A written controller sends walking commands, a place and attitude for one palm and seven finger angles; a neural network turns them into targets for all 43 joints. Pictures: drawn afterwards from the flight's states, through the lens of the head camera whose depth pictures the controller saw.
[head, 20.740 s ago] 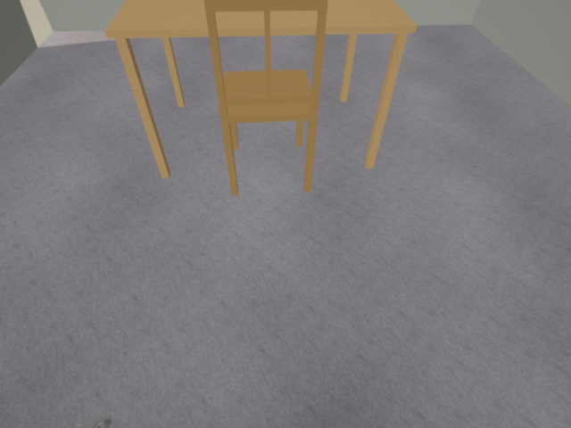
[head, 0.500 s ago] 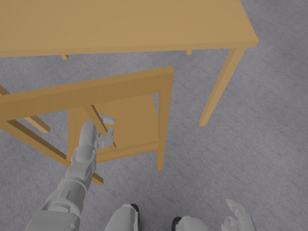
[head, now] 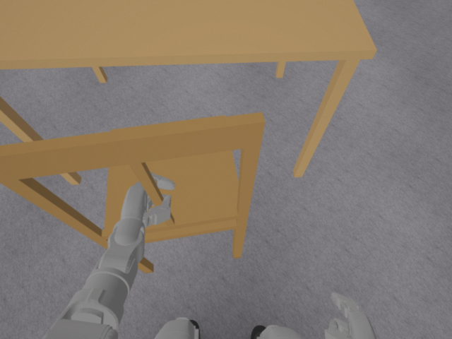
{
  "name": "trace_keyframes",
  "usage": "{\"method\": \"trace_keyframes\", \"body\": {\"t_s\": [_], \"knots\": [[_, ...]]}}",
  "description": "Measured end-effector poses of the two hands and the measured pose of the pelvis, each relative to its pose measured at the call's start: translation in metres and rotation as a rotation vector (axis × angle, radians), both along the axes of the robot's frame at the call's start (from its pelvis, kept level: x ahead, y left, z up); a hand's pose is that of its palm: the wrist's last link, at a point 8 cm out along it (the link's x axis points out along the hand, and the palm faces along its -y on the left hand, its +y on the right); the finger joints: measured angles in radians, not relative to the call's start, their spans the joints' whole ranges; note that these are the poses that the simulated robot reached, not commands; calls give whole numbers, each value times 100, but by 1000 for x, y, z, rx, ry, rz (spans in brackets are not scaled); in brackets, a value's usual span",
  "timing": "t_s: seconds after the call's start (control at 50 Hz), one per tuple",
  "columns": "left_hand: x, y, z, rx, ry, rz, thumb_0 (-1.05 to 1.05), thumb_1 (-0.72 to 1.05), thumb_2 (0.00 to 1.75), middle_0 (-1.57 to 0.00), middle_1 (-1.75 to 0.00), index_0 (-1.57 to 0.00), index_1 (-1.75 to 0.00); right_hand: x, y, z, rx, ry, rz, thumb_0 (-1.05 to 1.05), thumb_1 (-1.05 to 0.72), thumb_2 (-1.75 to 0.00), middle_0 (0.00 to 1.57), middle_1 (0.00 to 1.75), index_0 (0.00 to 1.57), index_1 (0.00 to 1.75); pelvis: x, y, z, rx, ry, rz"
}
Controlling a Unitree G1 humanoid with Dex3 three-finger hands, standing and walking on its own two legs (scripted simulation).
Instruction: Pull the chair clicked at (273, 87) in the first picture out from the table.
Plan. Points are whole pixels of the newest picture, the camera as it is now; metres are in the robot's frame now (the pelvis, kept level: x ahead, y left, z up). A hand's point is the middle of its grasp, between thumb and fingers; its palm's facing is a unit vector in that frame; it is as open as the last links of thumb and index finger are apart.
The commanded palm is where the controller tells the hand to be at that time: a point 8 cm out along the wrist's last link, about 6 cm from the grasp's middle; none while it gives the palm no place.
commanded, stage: step backward, pulling the chair out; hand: left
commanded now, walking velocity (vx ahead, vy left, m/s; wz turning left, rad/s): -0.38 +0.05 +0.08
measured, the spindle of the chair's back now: (157, 198) +0.37 +0.16 -0.07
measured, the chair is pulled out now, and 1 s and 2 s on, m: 0.25 0.45 0.57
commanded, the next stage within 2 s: stop walking, hand still on the chair in 1.12 s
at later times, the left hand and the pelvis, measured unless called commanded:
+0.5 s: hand (161, 256) +0.25 +0.13 -0.06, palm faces +0.00 -0.98 -0.20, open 5.1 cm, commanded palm +0.23 +0.18 -0.06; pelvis -0.09 +0.00 +0.00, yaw +1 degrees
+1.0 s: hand (152, 328) +0.14 +0.13 -0.06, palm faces -0.05 -0.98 -0.19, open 5.1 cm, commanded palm +0.13 +0.18 -0.06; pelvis -0.20 +0.01 +0.00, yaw +1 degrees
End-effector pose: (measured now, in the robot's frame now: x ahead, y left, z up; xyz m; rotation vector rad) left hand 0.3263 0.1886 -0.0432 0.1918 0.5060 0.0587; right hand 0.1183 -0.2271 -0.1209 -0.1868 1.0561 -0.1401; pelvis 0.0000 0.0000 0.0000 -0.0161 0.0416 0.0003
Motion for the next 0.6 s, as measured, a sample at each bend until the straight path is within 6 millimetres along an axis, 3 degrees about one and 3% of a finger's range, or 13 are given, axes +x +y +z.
{"method": "trace_keyframes", "body": {"t_s": [0.12,0.3,0.4,0.52,0.6], "knots": [[-24,-5,2,0,19,39,4,71,78,-27,-115,-49,-145,-29,-5,-8,14,39,-29,0,-91,-90,21,30,21,30,-22,-6,5,21,9,14],[-51,-5,1,-4,11,-32,3,71,77,-24,-118,-49,-145,-67,-31,2,-147,62,-49,1,-91,-90,21,30,20,30,-58,15,0,21,7,52],[-69,-4,2,-5,-3,-50,2,73,76,-22,-120,-49,-145,-87,-23,10,-129,36,-41,0,-91,-90,20,30,20,30,-78,14,1,21,-2,29],[-97,-5,3,8,-7,-3,2,72,77,-25,-118,-49,-145,-114,-11,-8,-10,46,-27,0,-91,-90,20,30,20,30,-99,-3,0,-13,-21,17],[-114,-9,3,8,5,19,3,71,78,-26,-116,-49,-145,-134,-14,-10,1,68,-48,0,-91,-90,21,30,20,30,-115,-7,4,16,-5,22]]}}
